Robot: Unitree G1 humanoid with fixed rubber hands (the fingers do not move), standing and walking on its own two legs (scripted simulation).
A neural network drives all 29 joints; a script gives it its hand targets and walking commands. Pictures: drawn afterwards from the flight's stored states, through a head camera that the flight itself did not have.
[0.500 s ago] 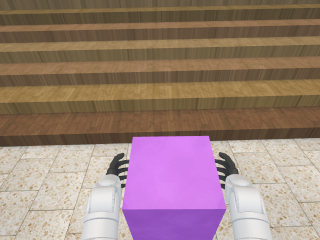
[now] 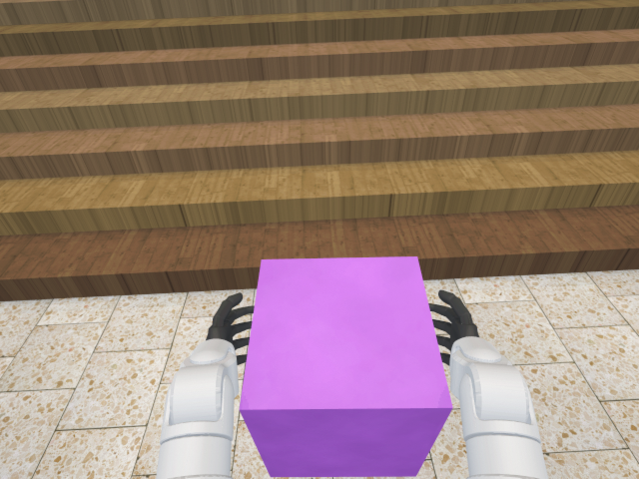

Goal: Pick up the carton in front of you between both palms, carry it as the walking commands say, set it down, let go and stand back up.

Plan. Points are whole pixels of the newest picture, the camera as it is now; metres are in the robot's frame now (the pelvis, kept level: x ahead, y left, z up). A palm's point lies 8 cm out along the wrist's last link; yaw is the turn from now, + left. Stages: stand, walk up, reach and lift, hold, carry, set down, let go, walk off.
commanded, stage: carry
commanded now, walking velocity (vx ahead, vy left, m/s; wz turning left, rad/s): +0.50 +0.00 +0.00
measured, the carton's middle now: (340, 371) +0.31 +0.01 +0.00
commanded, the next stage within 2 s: none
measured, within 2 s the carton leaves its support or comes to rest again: neither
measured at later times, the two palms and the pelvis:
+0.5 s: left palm (268, 245) +0.47 +0.12 +0.09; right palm (464, 254) +0.45 -0.18 +0.09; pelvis +0.22 -0.02 +0.00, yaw -1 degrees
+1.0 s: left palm (280, 153) +0.80 +0.13 +0.08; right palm (414, 151) +0.80 -0.17 +0.08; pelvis +0.55 -0.01 -0.03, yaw -1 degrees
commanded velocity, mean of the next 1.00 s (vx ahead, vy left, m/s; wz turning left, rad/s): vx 0.50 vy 0.00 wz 0.00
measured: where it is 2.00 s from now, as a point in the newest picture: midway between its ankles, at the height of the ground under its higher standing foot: (341, 290)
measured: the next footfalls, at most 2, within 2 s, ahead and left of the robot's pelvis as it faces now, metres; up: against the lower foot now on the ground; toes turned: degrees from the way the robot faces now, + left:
left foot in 0.28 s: +0.16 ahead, +0.10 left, +0.00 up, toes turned +9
right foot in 0.54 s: +0.37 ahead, -0.13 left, +0.00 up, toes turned -11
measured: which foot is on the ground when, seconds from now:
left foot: down 0.00-0.08, up 0.10-0.26, down 0.28-0.58, up 0.60-0.98, down 1.00-1.00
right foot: down 0.00-0.30, up 0.32-0.52, down 0.54-1.00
